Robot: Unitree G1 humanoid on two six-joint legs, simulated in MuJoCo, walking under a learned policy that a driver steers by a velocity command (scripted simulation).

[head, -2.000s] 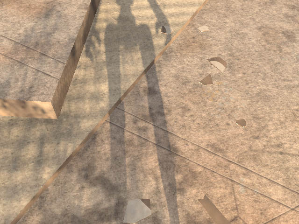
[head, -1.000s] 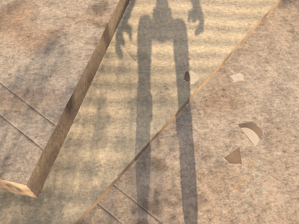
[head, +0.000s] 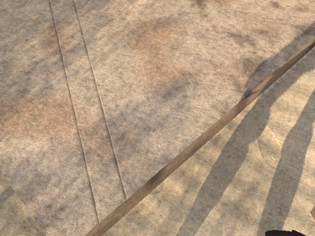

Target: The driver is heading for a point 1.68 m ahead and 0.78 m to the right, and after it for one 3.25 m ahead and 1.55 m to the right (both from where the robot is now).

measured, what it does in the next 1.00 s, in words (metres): steps on the spot, turning right: right foot 0.04 m lower, then left foot 0.05 m higher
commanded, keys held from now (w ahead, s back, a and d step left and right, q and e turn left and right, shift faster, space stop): e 0.72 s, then w+e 0.28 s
